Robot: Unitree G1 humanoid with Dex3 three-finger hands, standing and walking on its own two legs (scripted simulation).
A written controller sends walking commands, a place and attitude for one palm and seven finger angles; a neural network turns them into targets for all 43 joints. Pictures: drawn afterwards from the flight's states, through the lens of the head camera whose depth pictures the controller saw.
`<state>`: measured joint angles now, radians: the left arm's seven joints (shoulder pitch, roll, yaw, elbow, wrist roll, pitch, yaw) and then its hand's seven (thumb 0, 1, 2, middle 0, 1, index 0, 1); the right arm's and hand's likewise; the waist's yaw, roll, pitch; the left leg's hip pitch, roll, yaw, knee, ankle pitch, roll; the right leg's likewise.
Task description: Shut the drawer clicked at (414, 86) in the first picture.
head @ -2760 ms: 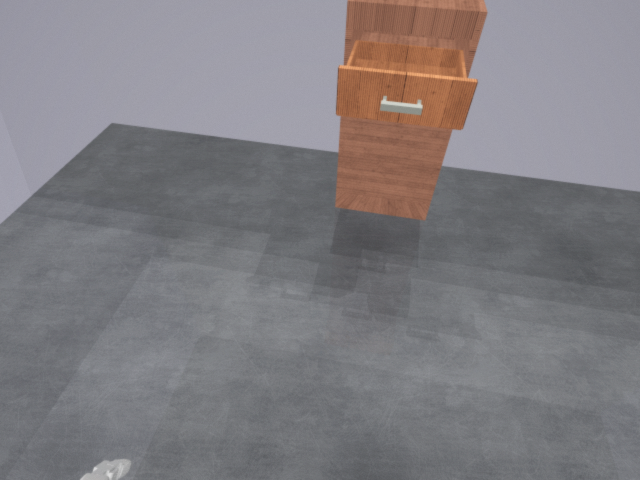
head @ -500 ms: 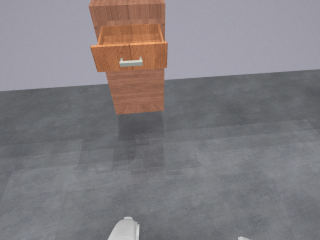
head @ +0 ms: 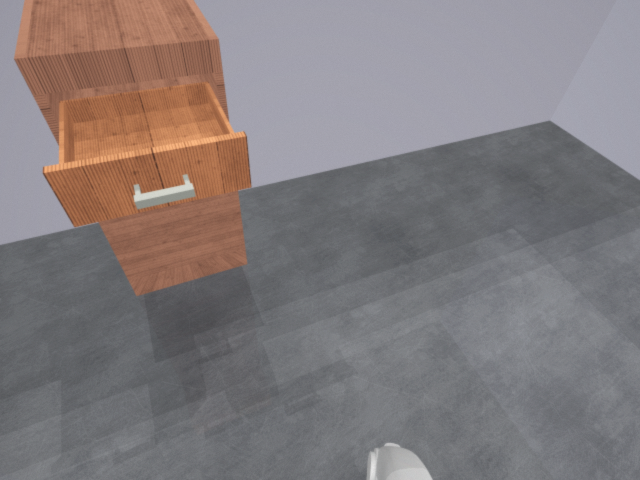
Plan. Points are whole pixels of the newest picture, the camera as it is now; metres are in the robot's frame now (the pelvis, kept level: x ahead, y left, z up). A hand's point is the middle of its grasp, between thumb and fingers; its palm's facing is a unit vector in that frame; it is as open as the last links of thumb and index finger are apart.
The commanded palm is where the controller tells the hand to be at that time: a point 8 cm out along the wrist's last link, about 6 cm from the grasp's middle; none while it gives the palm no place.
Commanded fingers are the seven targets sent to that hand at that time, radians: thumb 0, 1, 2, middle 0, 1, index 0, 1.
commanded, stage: walk to a spot facing it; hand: left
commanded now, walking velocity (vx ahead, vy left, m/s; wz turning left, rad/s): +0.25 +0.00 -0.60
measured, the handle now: (163, 189) +0.63 +0.37 -0.06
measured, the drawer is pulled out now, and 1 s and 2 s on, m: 0.30 0.30 0.30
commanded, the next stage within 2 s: turn to face it in 0.22 s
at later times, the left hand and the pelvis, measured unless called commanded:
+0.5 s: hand (281, 389) +0.29 +0.08 -0.17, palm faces -0.22 -0.95 -0.20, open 7.4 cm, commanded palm none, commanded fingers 0.00 0.90 0.90 -0.20 -0.30 -0.20 -0.30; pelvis +0.14 -0.06 -0.01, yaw -11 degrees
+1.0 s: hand (205, 454) +0.19 +0.18 -0.17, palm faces +0.13 -0.96 -0.26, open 7.4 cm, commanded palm none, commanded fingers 0.00 0.90 0.90 -0.20 -0.30 -0.20 -0.30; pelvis +0.16 -0.05 +0.00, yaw +4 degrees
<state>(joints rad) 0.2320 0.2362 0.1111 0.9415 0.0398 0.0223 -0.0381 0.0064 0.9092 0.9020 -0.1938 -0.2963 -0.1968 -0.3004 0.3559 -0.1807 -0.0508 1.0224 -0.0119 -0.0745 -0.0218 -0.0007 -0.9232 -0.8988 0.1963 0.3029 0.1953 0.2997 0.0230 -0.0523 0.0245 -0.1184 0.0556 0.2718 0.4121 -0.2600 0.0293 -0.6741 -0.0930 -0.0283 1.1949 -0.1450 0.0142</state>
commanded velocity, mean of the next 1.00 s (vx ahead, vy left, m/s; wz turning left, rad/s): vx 0.01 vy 0.00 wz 0.25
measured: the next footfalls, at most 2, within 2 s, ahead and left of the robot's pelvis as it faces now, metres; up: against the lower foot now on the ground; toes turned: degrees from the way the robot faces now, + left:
right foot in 0.26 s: +0.23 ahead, -0.15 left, +0.00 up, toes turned -17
left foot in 0.68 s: +0.22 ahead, +0.04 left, +0.00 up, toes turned +2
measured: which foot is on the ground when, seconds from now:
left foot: down 0.00-0.26, up 0.28-0.66, down 0.68-1.00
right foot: up 0.00-0.24, down 0.26-0.70, up 0.72-1.00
